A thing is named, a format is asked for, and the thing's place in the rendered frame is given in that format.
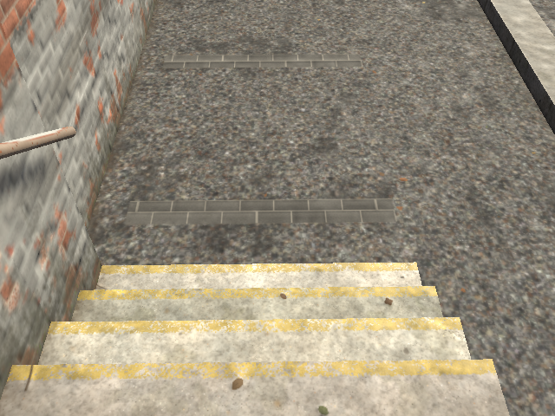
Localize stairs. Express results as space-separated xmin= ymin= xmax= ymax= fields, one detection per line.
xmin=0 ymin=262 xmax=510 ymax=416

